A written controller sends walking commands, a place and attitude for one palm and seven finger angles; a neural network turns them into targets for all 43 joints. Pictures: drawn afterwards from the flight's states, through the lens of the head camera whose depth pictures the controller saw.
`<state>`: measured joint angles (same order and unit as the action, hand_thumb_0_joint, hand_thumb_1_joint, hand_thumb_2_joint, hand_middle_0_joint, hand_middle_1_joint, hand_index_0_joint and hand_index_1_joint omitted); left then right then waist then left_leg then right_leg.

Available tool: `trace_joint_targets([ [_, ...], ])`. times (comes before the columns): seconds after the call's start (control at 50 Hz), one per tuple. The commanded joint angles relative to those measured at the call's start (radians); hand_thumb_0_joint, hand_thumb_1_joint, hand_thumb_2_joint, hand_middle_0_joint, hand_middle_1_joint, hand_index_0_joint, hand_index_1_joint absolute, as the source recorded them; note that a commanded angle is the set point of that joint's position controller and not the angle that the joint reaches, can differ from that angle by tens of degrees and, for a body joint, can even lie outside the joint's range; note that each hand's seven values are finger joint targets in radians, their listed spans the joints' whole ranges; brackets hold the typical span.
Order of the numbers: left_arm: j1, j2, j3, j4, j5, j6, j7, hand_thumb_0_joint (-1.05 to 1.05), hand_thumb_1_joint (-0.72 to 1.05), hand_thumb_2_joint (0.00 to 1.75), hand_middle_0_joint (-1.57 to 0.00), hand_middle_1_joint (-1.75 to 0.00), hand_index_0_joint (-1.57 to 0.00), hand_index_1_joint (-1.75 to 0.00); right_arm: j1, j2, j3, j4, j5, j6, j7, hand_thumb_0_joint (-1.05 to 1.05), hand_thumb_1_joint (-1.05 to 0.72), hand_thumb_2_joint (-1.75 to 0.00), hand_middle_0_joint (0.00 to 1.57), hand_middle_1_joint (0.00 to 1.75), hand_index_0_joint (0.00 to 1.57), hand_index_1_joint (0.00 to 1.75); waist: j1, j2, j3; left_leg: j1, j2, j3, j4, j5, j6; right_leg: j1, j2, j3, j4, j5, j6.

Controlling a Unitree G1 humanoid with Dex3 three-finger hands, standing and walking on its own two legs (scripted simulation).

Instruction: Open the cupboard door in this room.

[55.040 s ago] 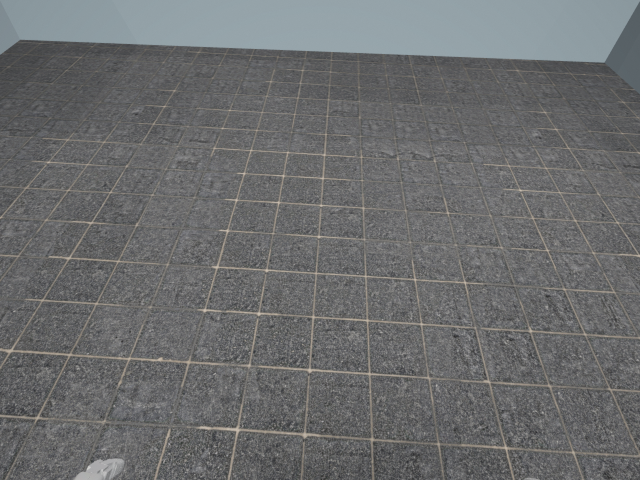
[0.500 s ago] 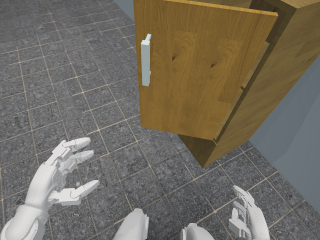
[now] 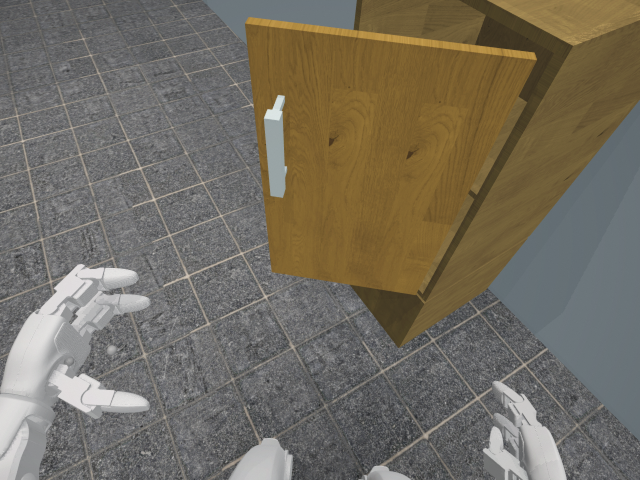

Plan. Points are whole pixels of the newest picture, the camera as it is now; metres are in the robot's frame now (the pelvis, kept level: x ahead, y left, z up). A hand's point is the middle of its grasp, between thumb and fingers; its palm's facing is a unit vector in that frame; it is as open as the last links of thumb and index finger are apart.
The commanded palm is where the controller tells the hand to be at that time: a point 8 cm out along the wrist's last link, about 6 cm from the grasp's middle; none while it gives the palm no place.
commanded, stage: raise the hand with hooked fingers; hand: left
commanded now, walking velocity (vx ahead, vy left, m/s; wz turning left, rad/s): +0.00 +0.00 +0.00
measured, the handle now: (278, 148) +0.57 +0.11 +0.07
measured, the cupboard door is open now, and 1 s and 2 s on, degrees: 48 48 48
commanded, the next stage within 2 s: move the hooked fingers beside the handle in 0.90 s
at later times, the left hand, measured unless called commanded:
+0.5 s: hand (81, 299) +0.28 +0.28 +0.08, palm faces -0.07 -1.00 -0.05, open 14.0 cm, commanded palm +0.26 +0.33 +0.08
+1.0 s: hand (82, 302) +0.28 +0.28 +0.08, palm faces -0.06 -1.00 -0.05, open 14.0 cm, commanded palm +0.26 +0.33 +0.08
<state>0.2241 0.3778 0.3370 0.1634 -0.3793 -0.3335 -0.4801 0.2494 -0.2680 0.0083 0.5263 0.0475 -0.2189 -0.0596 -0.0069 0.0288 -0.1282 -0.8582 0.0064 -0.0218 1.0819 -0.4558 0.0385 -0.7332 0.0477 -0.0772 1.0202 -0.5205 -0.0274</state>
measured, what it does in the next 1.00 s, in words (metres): stands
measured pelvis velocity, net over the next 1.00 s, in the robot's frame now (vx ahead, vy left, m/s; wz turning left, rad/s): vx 0.00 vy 0.01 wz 0.00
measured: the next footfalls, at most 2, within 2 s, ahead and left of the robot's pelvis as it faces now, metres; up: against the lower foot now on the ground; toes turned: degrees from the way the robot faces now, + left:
none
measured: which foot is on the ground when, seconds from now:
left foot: down 0.00-1.00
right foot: down 0.00-1.00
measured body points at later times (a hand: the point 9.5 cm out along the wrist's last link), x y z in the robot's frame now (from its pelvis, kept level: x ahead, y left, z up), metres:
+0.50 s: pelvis +0.00 +0.01 +0.02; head +0.05 +0.02 +0.46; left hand +0.28 +0.34 +0.09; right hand +0.14 -0.25 -0.06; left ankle +0.04 +0.09 -0.67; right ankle -0.01 -0.11 -0.67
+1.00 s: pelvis +0.00 +0.01 +0.02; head +0.05 +0.03 +0.46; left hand +0.28 +0.34 +0.09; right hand +0.16 -0.24 -0.05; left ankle +0.04 +0.09 -0.67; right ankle -0.01 -0.11 -0.67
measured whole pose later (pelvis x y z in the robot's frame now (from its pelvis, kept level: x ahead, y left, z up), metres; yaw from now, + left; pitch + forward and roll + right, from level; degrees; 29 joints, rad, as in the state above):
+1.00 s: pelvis +0.00 +0.01 +0.02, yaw +0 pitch +12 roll -3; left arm -0.02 0.46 0.42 0.43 -0.38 -0.29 -0.59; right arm 0.28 -0.28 0.04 0.53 0.05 -0.19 -0.06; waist -0.02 0.03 -0.11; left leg -0.78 0.00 -0.01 0.98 -0.41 0.05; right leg -0.66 0.04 -0.06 0.91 -0.47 -0.01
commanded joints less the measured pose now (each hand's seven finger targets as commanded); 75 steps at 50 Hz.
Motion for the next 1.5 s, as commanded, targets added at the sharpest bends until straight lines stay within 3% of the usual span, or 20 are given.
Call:
trace_joint_targets([
  [0.0,-0.144,0.220,0.117,-0.153,-0.026,-0.039,-0.022,0.00,-0.50,0.30,-0.30,-1.20,-0.30,-1.20,-0.003,-0.152,-0.045,-0.144,0.006,-0.043,-0.006,0.00,-0.90,-0.90,0.20,0.30,0.20,0.30,-0.003,0.082,-0.216,0.300,0.005,-0.041,-0.186,0.264,-0.010,0.033,0.000,0.035,-0.164,0.247,-0.005],
  [0.16,-0.289,0.268,0.145,-0.033,-0.037,-0.018,-0.066,0.00,-0.50,0.30,-0.30,-1.20,-0.30,-1.20,0.003,-0.163,-0.034,-0.140,0.008,-0.030,-0.013,0.00,-0.90,-0.90,0.20,0.30,0.20,0.30,-0.009,0.056,-0.195,0.302,0.003,-0.042,-0.215,0.216,-0.008,0.043,0.002,0.042,-0.200,0.200,-0.009],
  [0.28,-0.386,0.321,0.164,-0.005,-0.025,-0.016,-0.087,0.00,-0.50,0.30,-0.30,-1.20,-0.30,-1.20,0.010,-0.169,-0.034,-0.134,0.010,-0.028,-0.018,0.00,-0.90,-0.90,0.20,0.30,0.20,0.30,-0.005,0.108,-0.219,0.358,0.008,-0.052,-0.246,0.224,-0.010,0.044,0.001,0.035,-0.209,0.193,-0.014],
  [0.34,-0.424,0.362,0.194,0.030,-0.027,-0.015,-0.089,0.00,-0.50,0.30,-0.30,-1.20,-0.30,-1.20,0.014,-0.174,-0.035,-0.127,0.010,-0.027,-0.022,0.00,-0.90,-0.90,0.20,0.30,0.20,0.30,-0.002,0.089,-0.198,0.349,0.008,-0.054,-0.259,0.200,-0.008,0.056,0.002,0.039,-0.223,0.175,-0.017],
  [0.46,-0.395,0.322,0.165,0.090,-0.031,0.001,-0.114,0.00,-0.50,0.30,-0.30,-1.20,-0.30,-1.20,0.026,-0.175,-0.038,-0.134,0.013,-0.027,-0.016,0.00,-0.90,-0.90,0.20,0.30,0.20,0.30,-0.001,0.074,-0.211,0.372,0.006,-0.052,-0.276,0.231,-0.007,0.067,0.001,0.031,-0.233,0.206,-0.013],
  [0.64,-0.416,0.369,0.211,0.049,-0.030,-0.030,-0.092,0.00,-0.50,0.30,-0.30,-1.20,-0.30,-1.20,0.035,-0.181,-0.046,-0.131,0.004,-0.027,-0.010,0.00,-0.90,-0.90,0.20,0.30,0.20,0.30,0.001,0.086,-0.228,0.384,0.006,-0.051,-0.268,0.260,-0.009,0.067,0.000,0.033,-0.222,0.225,-0.014],
  [0.72,-0.409,0.341,0.190,0.053,-0.027,-0.030,-0.097,0.00,-0.50,0.30,-0.30,-1.20,-0.30,-1.20,0.033,-0.175,-0.043,-0.133,0.007,-0.024,-0.010,0.00,-0.90,-0.90,0.20,0.30,0.20,0.30,-0.006,0.115,-0.229,0.405,0.009,-0.056,-0.271,0.268,-0.013,0.044,-0.001,0.027,-0.219,0.225,-0.010],
  [0.84,-0.420,0.353,0.194,0.067,-0.029,-0.019,-0.105,0.00,-0.50,0.30,-0.30,-1.20,-0.30,-1.20,0.030,-0.179,-0.042,-0.125,0.006,-0.022,-0.015,0.00,-0.90,-0.90,0.20,0.30,0.20,0.30,-0.011,0.088,-0.215,0.387,0.008,-0.053,-0.263,0.268,-0.008,0.056,-0.001,0.033,-0.226,0.239,-0.012],
  [0.88,-0.421,0.328,0.177,0.069,-0.030,-0.017,-0.110,0.00,-0.50,0.30,-0.30,-1.20,-0.30,-1.20,0.027,-0.174,-0.042,-0.129,0.008,-0.020,-0.015,0.00,-0.90,-0.90,0.20,0.30,0.20,0.30,-0.015,0.082,-0.220,0.389,0.008,-0.051,-0.263,0.268,-0.009,0.049,0.000,0.030,-0.224,0.241,-0.007],
  [0.94,-0.442,0.350,0.184,0.048,-0.025,-0.021,-0.106,0.00,-0.50,0.30,-0.30,-1.20,-0.30,-1.20,0.023,-0.176,-0.042,-0.126,0.006,-0.022,-0.015,0.00,-0.90,-0.90,0.20,0.30,0.20,0.30,-0.009,0.113,-0.219,0.403,0.009,-0.061,-0.266,0.264,-0.013,0.044,-0.002,0.030,-0.222,0.226,-0.014],
  [0.98,-0.422,0.335,0.183,0.059,-0.028,-0.018,-0.109,0.00,-0.50,0.30,-0.30,-1.20,-0.30,-1.20,0.024,-0.174,-0.042,-0.132,0.007,-0.019,-0.015,0.00,-0.90,-0.90,0.20,0.30,0.20,0.30,-0.012,0.084,-0.234,0.403,0.009,-0.058,-0.265,0.267,-0.011,0.043,-0.002,0.027,-0.223,0.233,-0.008],
  [1.02,-0.495,0.306,0.145,0.070,-0.029,-0.017,-0.109,0.00,-0.50,0.30,-0.30,-1.20,-0.30,-1.20,0.021,-0.173,-0.038,-0.126,0.008,-0.017,-0.020,0.00,-0.90,-0.90,0.20,0.30,0.20,0.30,-0.029,0.082,-0.207,0.389,0.009,-0.061,-0.263,0.227,-0.010,0.017,-0.003,0.027,-0.222,0.207,-0.005],
  [1.04,-0.521,0.326,0.157,0.085,-0.022,-0.018,-0.103,0.00,-0.50,0.30,-0.30,-1.20,-0.30,-1.20,0.028,-0.178,-0.040,-0.113,0.007,-0.017,-0.023,0.00,-0.90,-0.90,0.20,0.30,0.20,0.30,-0.031,0.069,-0.196,0.382,0.011,-0.063,-0.260,0.217,-0.010,0.015,-0.002,0.030,-0.222,0.199,-0.010],
  [1.06,-0.551,0.288,0.115,0.079,-0.018,-0.021,-0.103,0.00,-0.50,0.30,-0.30,-1.20,-0.30,-1.20,0.028,-0.176,-0.036,-0.113,0.008,-0.017,-0.025,0.00,-0.90,-0.90,0.20,0.30,0.20,0.30,-0.039,0.086,-0.215,0.398,0.009,-0.063,-0.260,0.227,-0.009,0.009,-0.003,0.029,-0.218,0.204,-0.008],
  [1.1,-0.583,0.275,0.092,0.099,-0.006,-0.013,-0.095,0.00,-0.50,0.30,-0.30,-1.20,-0.30,-1.20,0.032,-0.177,-0.038,-0.108,0.008,-0.015,-0.027,0.00,-0.90,-0.90,0.20,0.30,0.20,0.30,-0.042,0.086,-0.210,0.405,0.014,-0.075,-0.266,0.197,-0.012,-0.017,-0.007,0.026,-0.216,0.182,-0.006],
  [1.14,-0.650,0.310,0.095,0.099,0.016,-0.017,-0.077,0.00,-0.50,0.30,-0.30,-1.20,-0.30,-1.20,0.035,-0.183,-0.038,-0.092,0.006,-0.010,-0.030,0.00,-0.90,-0.90,0.20,0.30,0.20,0.30,-0.043,0.104,-0.214,0.406,0.014,-0.080,-0.265,0.180,-0.014,-0.019,-0.010,0.032,-0.210,0.169,-0.013],
  [1.16,-0.638,0.283,0.077,0.106,0.022,-0.015,-0.070,0.00,-0.50,0.30,-0.30,-1.20,-0.30,-1.20,0.036,-0.176,-0.036,-0.099,0.005,-0.007,-0.027,0.00,-0.90,-0.90,0.20,0.30,0.20,0.30,-0.040,0.101,-0.230,0.416,0.012,-0.077,-0.269,0.189,-0.012,-0.011,-0.011,0.030,-0.213,0.171,-0.011],
  [1.2,-0.627,0.295,0.092,0.111,0.028,-0.015,-0.053,0.00,-0.50,0.30,-0.30,-1.20,-0.30,-1.20,0.036,-0.177,-0.038,-0.100,0.005,0.001,-0.025,0.00,-0.90,-0.90,0.20,0.30,0.20,0.30,-0.028,0.093,-0.259,0.431,0.014,-0.081,-0.272,0.224,-0.016,0.002,-0.013,0.028,-0.209,0.190,-0.011],
  [1.32,-0.688,0.331,0.128,0.191,0.051,-0.009,0.002,0.00,-0.50,0.30,-0.30,-1.20,-0.30,-1.20,0.048,-0.175,-0.036,-0.093,0.004,0.039,-0.020,0.00,-0.90,-0.90,0.20,0.30,0.20,0.30,-0.026,0.062,-0.248,0.379,0.011,-0.056,-0.263,0.233,-0.012,0.037,-0.013,0.039,-0.215,0.215,-0.006],
  [1.48,-0.693,0.316,0.120,0.244,0.054,-0.028,-0.001,0.00,-0.50,0.30,-0.30,-1.20,-0.30,-1.20,0.082,-0.170,-0.044,-0.084,0.001,0.074,-0.004,0.00,-0.90,-0.90,0.20,0.30,0.20,0.30,-0.030,0.052,-0.306,0.367,0.007,-0.023,-0.225,0.366,-0.005,0.100,-0.009,0.056,-0.201,0.368,0.001],
])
